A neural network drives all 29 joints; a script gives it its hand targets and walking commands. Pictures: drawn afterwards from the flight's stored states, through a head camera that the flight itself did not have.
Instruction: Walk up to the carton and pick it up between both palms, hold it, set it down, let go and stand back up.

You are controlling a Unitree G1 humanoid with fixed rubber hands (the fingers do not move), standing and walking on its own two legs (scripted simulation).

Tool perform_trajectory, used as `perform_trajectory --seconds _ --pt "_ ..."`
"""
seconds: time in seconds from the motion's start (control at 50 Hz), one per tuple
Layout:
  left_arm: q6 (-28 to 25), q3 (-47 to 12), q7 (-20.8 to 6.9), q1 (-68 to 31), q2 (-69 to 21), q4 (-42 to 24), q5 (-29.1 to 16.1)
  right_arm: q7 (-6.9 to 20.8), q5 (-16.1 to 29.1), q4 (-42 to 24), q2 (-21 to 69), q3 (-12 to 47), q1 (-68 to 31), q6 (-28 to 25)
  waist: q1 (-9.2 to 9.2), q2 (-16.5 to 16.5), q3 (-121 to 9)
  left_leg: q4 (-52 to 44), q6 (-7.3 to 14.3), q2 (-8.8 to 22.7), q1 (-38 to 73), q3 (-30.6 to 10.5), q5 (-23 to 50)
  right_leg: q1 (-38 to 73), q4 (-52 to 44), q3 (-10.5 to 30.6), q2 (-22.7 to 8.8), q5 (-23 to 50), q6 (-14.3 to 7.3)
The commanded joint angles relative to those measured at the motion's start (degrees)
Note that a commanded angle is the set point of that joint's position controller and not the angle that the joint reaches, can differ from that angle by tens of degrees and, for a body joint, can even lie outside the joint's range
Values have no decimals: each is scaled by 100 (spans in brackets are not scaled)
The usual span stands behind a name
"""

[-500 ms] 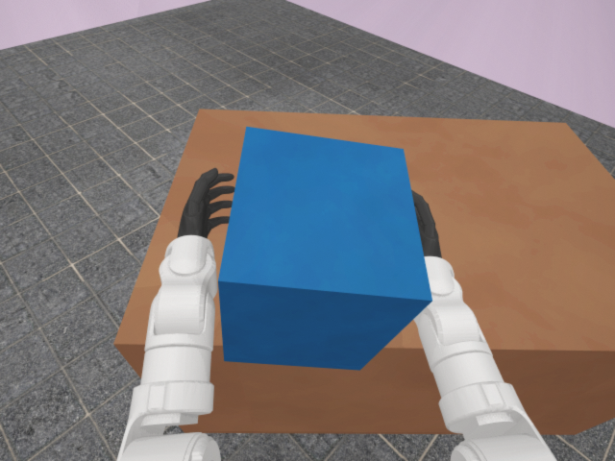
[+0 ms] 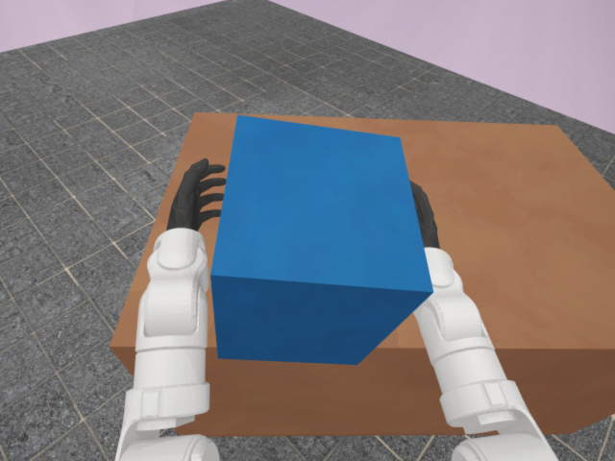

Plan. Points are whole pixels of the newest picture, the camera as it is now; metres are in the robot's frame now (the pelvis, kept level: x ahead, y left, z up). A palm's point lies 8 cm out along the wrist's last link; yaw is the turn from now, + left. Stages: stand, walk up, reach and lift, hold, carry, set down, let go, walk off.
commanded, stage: reach and lift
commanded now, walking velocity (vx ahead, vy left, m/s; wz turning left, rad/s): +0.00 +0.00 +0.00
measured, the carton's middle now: (304, 253) +0.35 -0.01 +0.09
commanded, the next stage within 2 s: hold in 0.60 s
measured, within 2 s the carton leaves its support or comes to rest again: neither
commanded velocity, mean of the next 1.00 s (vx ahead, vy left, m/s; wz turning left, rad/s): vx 0.00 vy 0.00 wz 0.00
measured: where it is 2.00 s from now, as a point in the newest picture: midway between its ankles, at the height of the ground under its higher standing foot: outside the picture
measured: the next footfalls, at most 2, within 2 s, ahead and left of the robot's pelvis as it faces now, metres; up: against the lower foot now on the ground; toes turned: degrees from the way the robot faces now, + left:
none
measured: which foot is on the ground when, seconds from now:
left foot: down 0.00-1.00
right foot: down 0.00-1.00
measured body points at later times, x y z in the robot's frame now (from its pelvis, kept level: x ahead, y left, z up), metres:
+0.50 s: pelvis -0.01 +0.00 +0.00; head -0.02 +0.03 +0.45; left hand +0.37 +0.14 +0.16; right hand +0.35 -0.16 +0.14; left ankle +0.03 +0.13 -0.75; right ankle -0.02 -0.12 -0.75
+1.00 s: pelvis -0.01 +0.00 +0.00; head -0.02 +0.03 +0.45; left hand +0.36 +0.15 +0.17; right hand +0.35 -0.15 +0.15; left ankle +0.03 +0.13 -0.75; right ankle -0.02 -0.12 -0.75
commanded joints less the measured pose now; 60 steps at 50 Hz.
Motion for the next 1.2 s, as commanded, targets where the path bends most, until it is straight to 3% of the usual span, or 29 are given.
perform_trajectory --seconds 0.0,0.26,0.62,1.18 --pt "-179 -2564 -846 -2836 -2453 -769 -605 368 237 -1891 2236 1965 -3760 -446 -29 323 -2347 38 -47 -271 944 314 1332 671 285 -194 286 1907 238" --pt "154 -2515 -813 -3056 -2408 -929 -609 371 307 -1934 2118 1791 -4034 -191 -33 376 -2263 -10 -82 -262 1092 370 1033 442 174 -252 304 1285 189" --pt "543 -2445 -884 -3109 -2347 -1280 -588 235 562 -2153 2092 1916 -4108 174 -30 330 -2311 48 -56 -306 1133 371 1330 628 203 -223 288 1627 208" --pt "972 -2439 -859 -3269 -2317 -1553 -576 187 747 -2184 1917 1809 -4333 494 -27 399 -2209 43 -119 -279 1183 417 1141 417 130 -242 307 1060 157"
